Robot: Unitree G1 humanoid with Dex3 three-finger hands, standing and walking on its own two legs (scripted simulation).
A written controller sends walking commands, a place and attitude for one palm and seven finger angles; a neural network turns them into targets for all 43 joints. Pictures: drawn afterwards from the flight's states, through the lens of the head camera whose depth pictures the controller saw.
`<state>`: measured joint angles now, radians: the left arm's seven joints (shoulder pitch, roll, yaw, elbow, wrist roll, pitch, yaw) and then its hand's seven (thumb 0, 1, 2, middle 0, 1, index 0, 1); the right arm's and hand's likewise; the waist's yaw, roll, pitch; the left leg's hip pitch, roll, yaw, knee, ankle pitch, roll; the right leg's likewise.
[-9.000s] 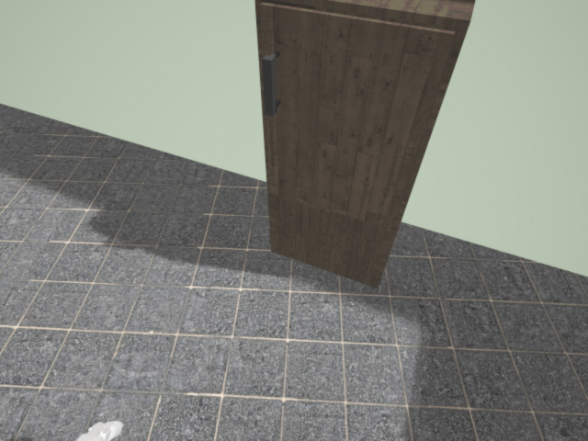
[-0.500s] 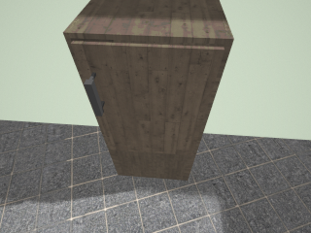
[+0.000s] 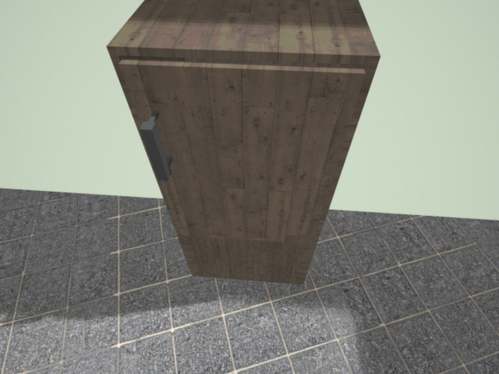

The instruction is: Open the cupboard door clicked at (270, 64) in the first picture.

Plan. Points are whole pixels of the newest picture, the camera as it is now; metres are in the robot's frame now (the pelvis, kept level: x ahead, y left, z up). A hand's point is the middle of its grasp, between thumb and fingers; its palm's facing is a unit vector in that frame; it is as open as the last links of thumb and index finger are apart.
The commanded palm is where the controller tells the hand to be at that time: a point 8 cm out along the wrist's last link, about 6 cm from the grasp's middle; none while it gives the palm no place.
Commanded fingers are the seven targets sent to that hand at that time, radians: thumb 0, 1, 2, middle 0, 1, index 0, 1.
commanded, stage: raise the hand with hooked fingers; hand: left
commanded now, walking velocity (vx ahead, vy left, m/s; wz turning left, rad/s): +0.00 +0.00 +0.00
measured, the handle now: (159, 146) +0.53 +0.24 +0.03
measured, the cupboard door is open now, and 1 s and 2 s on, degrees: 0 0 0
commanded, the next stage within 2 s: none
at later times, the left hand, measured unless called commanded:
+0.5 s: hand (105, 365) +0.14 +0.23 -0.04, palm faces +0.08 -1.00 -0.04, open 9.4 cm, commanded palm +0.14 +0.28 -0.03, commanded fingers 0.00 0.22 0.61 -0.25 -0.74 -0.25 -0.74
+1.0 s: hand (86, 316) +0.19 +0.27 +0.00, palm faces -0.04 -1.00 -0.07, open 12.4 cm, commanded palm +0.17 +0.33 +0.01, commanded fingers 0.00 -0.36 0.36 -0.29 -1.11 -0.29 -1.11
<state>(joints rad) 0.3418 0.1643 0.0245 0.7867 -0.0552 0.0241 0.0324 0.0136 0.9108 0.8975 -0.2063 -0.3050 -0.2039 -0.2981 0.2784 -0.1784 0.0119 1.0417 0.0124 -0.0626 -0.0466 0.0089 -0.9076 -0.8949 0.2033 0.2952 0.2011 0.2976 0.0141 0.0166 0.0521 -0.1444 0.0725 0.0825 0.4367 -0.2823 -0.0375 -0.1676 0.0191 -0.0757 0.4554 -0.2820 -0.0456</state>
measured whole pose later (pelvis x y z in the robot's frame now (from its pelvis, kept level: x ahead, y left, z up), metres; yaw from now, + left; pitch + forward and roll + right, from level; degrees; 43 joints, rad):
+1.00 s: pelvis -0.05 +0.05 -0.06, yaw +2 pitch +10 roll -2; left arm 0.20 0.31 0.26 0.13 -0.29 -0.30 -0.39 0.00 -0.14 0.46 -0.28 -0.97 -0.27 -0.96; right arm 0.27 -0.29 0.02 0.58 0.04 -0.24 -0.07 0.02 -0.90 -0.90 0.21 0.30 0.20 0.30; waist -0.01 0.02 -0.07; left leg -0.70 0.04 0.03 0.98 -0.46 0.03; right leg -0.66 -0.05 -0.10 0.92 -0.42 0.01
